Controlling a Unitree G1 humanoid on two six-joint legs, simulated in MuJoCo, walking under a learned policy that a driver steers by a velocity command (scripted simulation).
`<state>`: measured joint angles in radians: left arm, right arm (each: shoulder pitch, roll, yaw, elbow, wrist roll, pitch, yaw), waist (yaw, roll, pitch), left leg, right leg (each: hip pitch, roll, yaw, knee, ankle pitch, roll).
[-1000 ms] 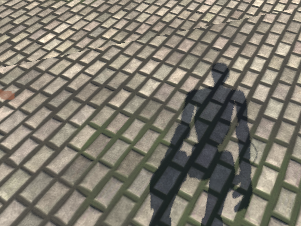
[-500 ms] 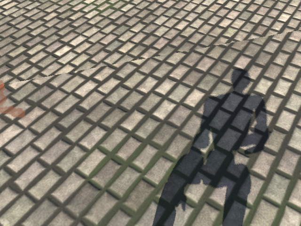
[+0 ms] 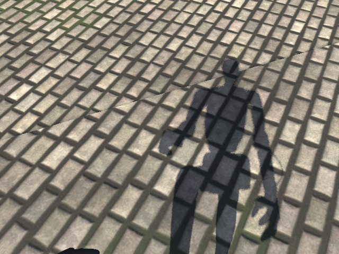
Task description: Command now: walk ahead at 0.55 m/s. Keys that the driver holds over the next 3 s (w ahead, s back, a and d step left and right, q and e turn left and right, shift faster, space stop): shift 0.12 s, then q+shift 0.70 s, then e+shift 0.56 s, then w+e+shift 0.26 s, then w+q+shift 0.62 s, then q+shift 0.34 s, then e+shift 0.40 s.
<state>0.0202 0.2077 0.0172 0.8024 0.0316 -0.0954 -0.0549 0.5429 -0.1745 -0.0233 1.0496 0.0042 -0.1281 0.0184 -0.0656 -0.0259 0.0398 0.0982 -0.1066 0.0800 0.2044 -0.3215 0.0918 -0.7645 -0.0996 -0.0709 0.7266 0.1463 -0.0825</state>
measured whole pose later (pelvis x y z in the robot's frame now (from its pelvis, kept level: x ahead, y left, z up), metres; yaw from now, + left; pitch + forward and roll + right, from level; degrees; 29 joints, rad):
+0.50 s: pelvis +0.24 -0.01 +0.01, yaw +14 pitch +1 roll -2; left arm 0.08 0.27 0.04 0.86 0.02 -0.03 0.05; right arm 0.18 -0.27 -0.08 0.77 0.02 0.04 -0.03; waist 0.00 0.02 0.07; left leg -0.63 0.12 0.00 0.96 -0.21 -0.05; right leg -0.25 0.00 -0.27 0.35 -0.12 -0.09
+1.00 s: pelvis +0.29 +0.06 +0.01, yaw +33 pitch +2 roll -1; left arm 0.09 0.30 0.07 0.82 -0.01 0.01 0.01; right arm 0.13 -0.26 -0.06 0.63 -0.02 0.01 -0.03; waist 0.02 -0.04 0.02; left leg -0.29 -0.07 -0.07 0.47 -0.22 0.07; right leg -0.52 -0.05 0.03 0.85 -0.29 0.07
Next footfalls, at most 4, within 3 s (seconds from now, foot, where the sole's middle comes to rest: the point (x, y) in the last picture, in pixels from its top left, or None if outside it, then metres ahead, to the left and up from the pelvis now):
0.10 right None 0.34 -0.07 -0.77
0.66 left None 0.29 0.16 -0.77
1.24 right None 0.38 -0.04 -0.77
1.72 left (122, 252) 0.49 0.17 -0.77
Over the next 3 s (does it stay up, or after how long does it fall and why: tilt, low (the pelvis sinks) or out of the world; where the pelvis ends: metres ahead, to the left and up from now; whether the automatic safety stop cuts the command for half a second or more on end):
stays up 1.12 0.21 -0.03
